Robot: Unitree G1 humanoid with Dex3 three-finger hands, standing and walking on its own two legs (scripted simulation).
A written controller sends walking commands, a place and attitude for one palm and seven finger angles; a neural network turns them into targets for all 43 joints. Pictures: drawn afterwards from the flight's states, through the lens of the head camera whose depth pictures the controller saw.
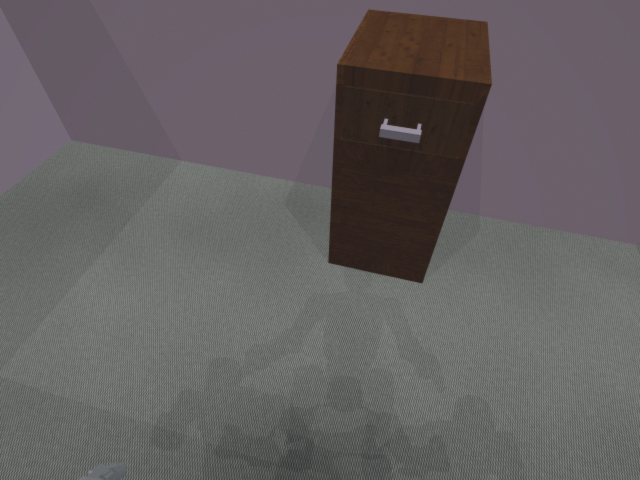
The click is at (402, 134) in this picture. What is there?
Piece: drawer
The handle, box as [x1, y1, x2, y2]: [379, 119, 421, 142]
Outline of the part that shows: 381,124 379,136 414,142 419,141 421,124 418,124 416,129 387,125 387,119 384,119 384,122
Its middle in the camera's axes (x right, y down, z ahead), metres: +0.22 -0.30 +1.05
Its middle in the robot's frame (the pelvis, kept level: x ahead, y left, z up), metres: +0.99 -0.17 -0.09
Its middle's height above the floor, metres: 0.68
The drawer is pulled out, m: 0.00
